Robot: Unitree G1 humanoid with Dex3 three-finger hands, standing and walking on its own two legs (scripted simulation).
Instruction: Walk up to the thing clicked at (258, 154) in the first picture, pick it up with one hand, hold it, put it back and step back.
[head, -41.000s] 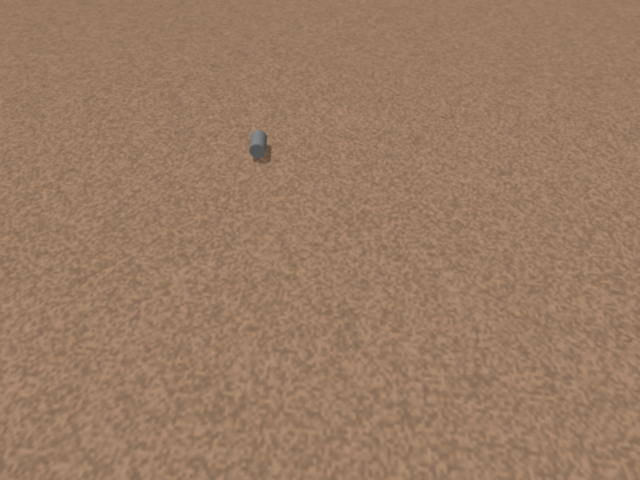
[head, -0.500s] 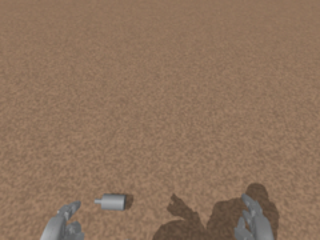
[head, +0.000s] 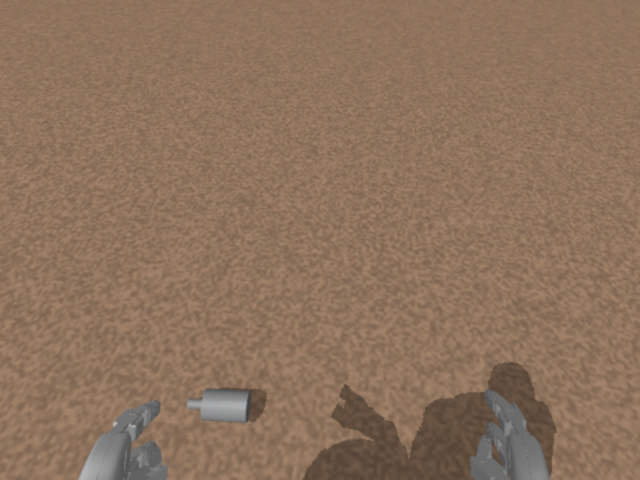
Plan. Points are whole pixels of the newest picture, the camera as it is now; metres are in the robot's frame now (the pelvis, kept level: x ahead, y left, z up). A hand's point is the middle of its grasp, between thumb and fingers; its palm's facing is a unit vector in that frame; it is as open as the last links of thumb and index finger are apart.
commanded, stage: home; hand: left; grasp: from above
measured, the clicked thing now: (218, 405) +0.44 +0.25 -0.67
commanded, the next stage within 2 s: stand in 0.26 s
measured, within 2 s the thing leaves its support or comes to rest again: neither
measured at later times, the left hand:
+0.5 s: hand out of the picture +0.15 +0.20 -0.08, palm faces +0.01 -0.95 -0.31, open 7.4 cm
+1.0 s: hand out of the picture +0.01 +0.24 -0.10, palm faces +0.05 -0.95 -0.32, open 7.4 cm
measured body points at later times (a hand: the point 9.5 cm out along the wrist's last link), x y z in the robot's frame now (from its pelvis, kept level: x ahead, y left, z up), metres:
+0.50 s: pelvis -0.01 +0.00 +0.02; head +0.02 +0.00 +0.47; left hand +0.15 +0.25 -0.06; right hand +0.14 -0.26 -0.09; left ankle +0.01 +0.12 -0.68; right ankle -0.02 -0.14 -0.68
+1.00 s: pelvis -0.02 +0.01 +0.06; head -0.02 +0.01 +0.51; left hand +0.01 +0.29 -0.08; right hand +0.05 -0.26 -0.08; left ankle +0.01 +0.12 -0.68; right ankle -0.02 -0.14 -0.68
